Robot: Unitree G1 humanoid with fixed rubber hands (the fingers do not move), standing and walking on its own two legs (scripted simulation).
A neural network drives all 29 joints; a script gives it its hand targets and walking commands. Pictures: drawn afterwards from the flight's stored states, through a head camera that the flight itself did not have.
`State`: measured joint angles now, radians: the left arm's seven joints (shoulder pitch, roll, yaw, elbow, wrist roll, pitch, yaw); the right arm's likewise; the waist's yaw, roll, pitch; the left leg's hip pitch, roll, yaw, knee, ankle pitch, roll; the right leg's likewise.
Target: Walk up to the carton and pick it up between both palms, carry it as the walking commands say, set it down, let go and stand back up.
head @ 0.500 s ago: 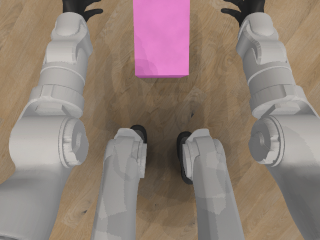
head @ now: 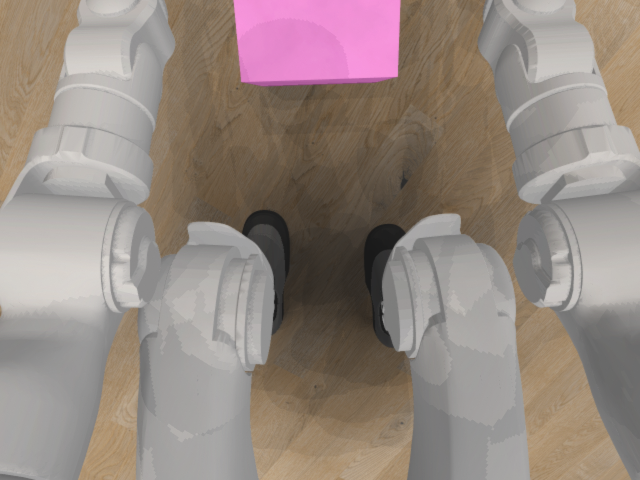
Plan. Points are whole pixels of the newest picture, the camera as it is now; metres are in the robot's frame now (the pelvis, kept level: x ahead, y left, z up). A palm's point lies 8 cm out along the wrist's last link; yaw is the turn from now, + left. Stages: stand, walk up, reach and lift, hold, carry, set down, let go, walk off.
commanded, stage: reach and lift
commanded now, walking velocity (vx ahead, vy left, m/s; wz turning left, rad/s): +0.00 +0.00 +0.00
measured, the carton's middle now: out of the picture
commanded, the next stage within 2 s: none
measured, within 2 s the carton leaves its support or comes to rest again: leaves its support in 1.58 s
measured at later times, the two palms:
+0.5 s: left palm out of the picture +0.55 +0.16 -0.22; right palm out of the picture +0.53 -0.15 -0.22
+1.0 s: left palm out of the picture +0.54 +0.14 -0.21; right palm out of the picture +0.55 -0.11 -0.20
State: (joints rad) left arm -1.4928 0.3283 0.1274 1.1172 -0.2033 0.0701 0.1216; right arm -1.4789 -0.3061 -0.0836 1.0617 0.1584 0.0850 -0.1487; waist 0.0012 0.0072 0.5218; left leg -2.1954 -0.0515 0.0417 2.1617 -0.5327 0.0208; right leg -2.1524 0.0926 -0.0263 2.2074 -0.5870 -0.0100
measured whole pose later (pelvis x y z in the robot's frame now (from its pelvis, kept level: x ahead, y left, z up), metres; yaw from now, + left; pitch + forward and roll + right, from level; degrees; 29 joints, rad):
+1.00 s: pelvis +0.00 +0.00 -0.02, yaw -1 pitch +32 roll +1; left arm -1.58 0.28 0.20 1.27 -0.09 0.07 0.08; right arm -1.60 -0.22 -0.17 1.21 0.05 0.07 -0.10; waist 0.02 0.00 0.50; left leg -2.23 -0.02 0.05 2.22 -0.54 0.03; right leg -2.20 0.06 -0.05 2.26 -0.62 -0.04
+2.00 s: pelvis +0.00 +0.01 -0.01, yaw -2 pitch +32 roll +1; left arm -1.43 0.19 0.28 1.01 0.00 0.24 0.13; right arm -1.47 -0.10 -0.37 0.97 -0.11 0.20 -0.13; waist 0.02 -0.03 0.37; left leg -2.22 -0.08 0.02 2.20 -0.54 -0.01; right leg -2.20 0.13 0.00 2.24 -0.60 0.02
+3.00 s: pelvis -0.02 +0.00 +0.08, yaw -1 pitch +26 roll +1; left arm -1.43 0.06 0.38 0.66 0.09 0.38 0.30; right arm -1.42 0.05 -0.39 0.64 -0.14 0.33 -0.39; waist 0.02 -0.04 0.52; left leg -1.87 -0.13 -0.03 1.92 -0.50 -0.04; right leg -1.85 0.14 0.03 1.96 -0.56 0.02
